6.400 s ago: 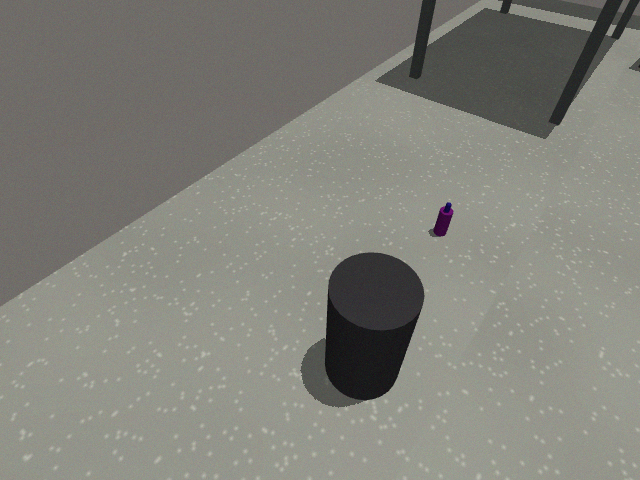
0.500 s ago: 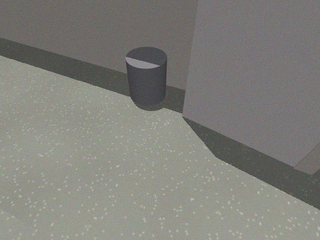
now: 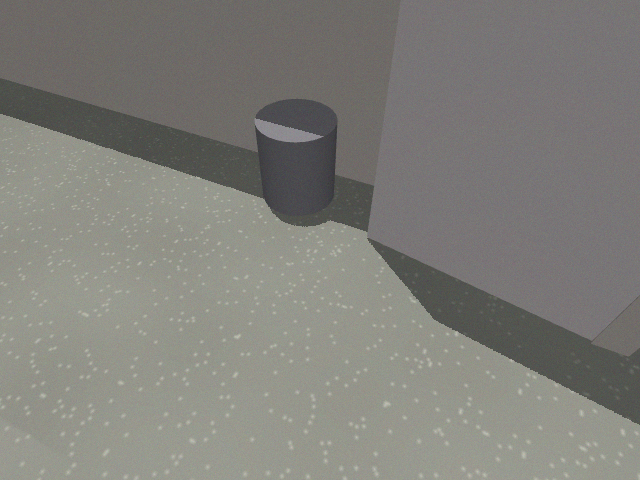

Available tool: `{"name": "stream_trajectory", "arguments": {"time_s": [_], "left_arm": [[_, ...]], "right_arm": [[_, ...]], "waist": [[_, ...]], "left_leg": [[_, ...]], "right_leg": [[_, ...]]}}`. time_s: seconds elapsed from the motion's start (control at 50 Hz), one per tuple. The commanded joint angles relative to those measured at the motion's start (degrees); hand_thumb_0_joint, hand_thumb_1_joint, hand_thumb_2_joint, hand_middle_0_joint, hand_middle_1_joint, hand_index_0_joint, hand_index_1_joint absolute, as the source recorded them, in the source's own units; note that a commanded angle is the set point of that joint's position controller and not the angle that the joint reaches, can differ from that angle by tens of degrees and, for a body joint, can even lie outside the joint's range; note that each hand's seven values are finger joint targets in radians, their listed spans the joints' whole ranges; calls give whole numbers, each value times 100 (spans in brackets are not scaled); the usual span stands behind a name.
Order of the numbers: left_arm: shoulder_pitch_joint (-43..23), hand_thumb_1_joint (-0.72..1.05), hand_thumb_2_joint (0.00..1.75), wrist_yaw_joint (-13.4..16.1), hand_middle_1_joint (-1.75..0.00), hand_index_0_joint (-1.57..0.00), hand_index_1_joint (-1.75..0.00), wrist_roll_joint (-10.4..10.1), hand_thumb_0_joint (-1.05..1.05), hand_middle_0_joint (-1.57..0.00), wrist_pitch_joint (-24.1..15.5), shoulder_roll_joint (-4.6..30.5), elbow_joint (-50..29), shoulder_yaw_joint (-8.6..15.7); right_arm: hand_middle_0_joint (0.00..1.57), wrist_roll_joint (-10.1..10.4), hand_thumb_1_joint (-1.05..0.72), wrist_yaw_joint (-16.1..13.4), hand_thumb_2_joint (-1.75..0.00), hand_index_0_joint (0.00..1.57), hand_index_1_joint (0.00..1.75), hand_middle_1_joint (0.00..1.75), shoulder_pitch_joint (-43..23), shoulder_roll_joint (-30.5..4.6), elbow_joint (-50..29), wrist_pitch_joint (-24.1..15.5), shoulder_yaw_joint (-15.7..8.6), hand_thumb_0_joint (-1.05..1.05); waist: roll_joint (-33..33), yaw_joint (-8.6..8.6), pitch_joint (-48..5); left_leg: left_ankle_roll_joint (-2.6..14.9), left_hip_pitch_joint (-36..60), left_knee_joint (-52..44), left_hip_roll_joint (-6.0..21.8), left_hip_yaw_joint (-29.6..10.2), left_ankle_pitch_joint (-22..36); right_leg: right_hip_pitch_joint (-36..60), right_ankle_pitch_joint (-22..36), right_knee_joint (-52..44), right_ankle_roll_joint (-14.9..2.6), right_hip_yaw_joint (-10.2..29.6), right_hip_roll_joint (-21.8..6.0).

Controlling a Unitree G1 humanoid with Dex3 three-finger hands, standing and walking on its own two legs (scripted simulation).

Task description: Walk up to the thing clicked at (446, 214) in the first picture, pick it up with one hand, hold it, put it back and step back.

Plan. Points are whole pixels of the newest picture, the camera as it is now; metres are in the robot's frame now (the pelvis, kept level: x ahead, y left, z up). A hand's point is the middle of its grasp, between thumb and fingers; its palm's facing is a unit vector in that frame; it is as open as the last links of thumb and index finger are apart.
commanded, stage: stand
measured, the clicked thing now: out of the picture +0.29 +1.33 -0.70
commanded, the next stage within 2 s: walk up in 0.62 s
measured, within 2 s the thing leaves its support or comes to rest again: neither
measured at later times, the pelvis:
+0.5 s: pelvis +0.00 +0.00 +0.00, yaw +0 degrees
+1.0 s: pelvis +0.06 +0.06 -0.03, yaw +15 degrees
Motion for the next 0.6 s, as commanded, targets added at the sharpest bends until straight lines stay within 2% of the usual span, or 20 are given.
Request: {"name": "stream_trajectory", "arguments": {"time_s": [0.0,0.04,0.14,0.34,0.42,0.52,0.58], "left_arm": [[-146,90,90,75,-30,-20,-30,13,0,-20,-112,1225,-319,236],[-149,90,90,68,-30,-20,-30,15,0,-20,-120,1249,-324,236],[-135,90,90,67,-30,-20,-30,8,0,-20,-134,1226,-351,235],[-130,90,90,56,-30,-20,-30,20,0,-20,-111,1243,-361,235],[-113,90,90,63,-30,-20,-30,13,0,-20,-127,1254,-369,240],[-48,90,90,58,-30,-20,-30,13,0,-20,-117,1224,-340,231],[-89,90,90,60,-30,-20,-30,13,0,-20,-118,1258,-348,237]], "right_arm": [[20,17,-90,-64,-90,20,30,30,-193,-1254,-348,-108,-241,0],[20,8,-90,-57,-90,20,30,30,-213,-1232,-357,-111,-240,0],[20,11,-90,-60,-90,20,30,30,-210,-1287,-361,-128,-254,0],[20,0,-90,-57,-90,20,30,30,-164,-1261,-346,-112,-262,0],[20,12,-90,-54,-90,20,30,30,-155,-1260,-355,-132,-259,0],[20,16,-90,-59,-90,20,30,30,-152,-1263,-351,-125,-250,0],[20,14,-90,-55,-90,20,30,30,-97,-1258,-342,-119,-252,0]], "waist": [[-3,-25,-263],[-80,-29,-289],[70,-7,-479],[-8,-30,-268],[16,-32,-436],[-13,-16,-275],[-34,-34,-265]], "left_leg": [[284,96,-335,504,-354,482],[278,171,-323,518,-367,486],[302,228,-230,530,-340,880],[287,61,-345,490,-364,344],[289,142,-284,503,-369,702],[308,76,-320,498,-400,410],[298,49,-337,507,-424,453]], "right_leg": [[-195,746,-344,-295,231,-475],[-225,680,-331,-307,236,-476],[-37,1116,-277,-319,237,-525],[-212,587,-358,-340,244,-471],[-52,913,-259,-337,228,-498],[-161,653,-335,-330,228,-483],[-147,629,-308,-330,236,-494]]}}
